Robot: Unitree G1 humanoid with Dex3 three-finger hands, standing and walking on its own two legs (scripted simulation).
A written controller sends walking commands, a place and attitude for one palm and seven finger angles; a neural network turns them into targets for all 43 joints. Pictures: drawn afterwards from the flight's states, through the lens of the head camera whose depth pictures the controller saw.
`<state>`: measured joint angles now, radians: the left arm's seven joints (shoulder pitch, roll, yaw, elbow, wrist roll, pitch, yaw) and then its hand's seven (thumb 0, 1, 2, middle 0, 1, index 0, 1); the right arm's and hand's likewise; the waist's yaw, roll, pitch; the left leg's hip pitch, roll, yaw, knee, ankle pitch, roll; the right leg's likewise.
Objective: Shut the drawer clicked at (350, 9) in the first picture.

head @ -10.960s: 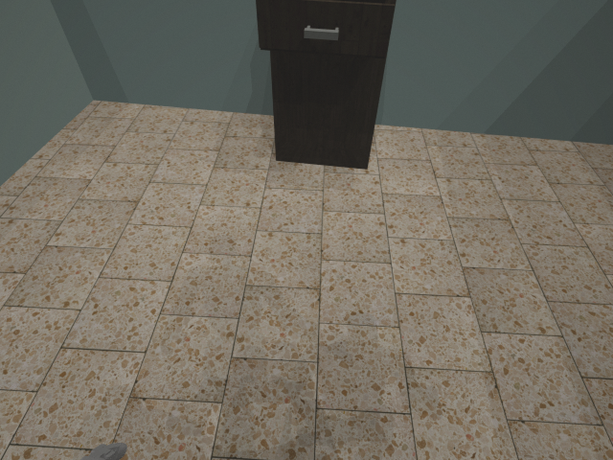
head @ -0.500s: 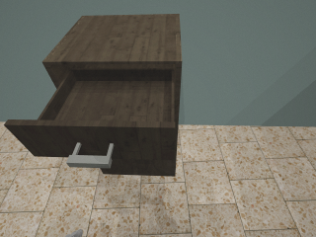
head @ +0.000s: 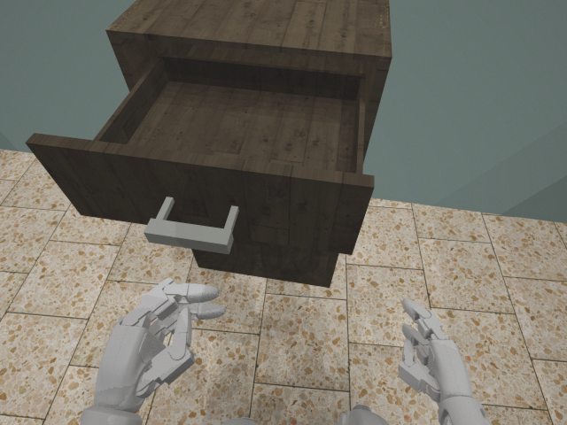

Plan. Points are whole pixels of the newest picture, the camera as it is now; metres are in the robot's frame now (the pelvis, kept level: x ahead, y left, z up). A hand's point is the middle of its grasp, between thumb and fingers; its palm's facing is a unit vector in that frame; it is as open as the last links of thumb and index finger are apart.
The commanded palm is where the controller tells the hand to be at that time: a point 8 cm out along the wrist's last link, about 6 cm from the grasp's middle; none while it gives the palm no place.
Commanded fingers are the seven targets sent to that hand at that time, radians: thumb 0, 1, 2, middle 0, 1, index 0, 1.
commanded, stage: raise the hand and make a fist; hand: left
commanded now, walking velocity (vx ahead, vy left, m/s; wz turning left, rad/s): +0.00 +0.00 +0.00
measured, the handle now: (195, 222) +0.36 +0.17 +0.08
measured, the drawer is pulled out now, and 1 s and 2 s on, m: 0.28 0.28 0.28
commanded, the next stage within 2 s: bring the fist close to the handle in 1.28 s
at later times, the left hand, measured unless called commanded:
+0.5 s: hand (177, 333) +0.19 +0.13 +0.13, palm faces -0.05 -1.00 -0.07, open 3.1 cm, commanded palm +0.14 +0.19 +0.14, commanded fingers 0.00 0.90 0.90 -1.34 -1.53 -1.34 -1.53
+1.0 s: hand (149, 310) +0.19 +0.14 +0.19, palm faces -0.02 -0.99 -0.12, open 3.3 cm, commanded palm +0.14 +0.19 +0.19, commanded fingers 0.00 0.90 0.90 -1.40 -1.60 -1.40 -1.60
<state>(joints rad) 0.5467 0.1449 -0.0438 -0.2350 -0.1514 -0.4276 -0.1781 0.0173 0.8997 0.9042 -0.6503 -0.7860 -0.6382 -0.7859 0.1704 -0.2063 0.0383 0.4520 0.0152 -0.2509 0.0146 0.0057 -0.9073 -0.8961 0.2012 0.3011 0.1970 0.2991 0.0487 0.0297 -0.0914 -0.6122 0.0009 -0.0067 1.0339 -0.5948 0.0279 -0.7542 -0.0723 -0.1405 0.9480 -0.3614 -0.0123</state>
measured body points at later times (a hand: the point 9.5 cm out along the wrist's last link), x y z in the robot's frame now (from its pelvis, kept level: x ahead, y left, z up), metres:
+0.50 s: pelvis +0.03 +0.00 +0.02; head +0.05 +0.00 +0.47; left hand +0.19 +0.19 +0.14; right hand +0.22 -0.23 -0.03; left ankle -0.04 +0.10 -0.68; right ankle +0.06 -0.12 -0.68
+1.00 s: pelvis +0.03 +0.00 +0.04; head +0.01 -0.03 +0.49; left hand +0.19 +0.20 +0.19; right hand +0.22 -0.21 -0.01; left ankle -0.04 +0.10 -0.68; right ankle +0.06 -0.12 -0.68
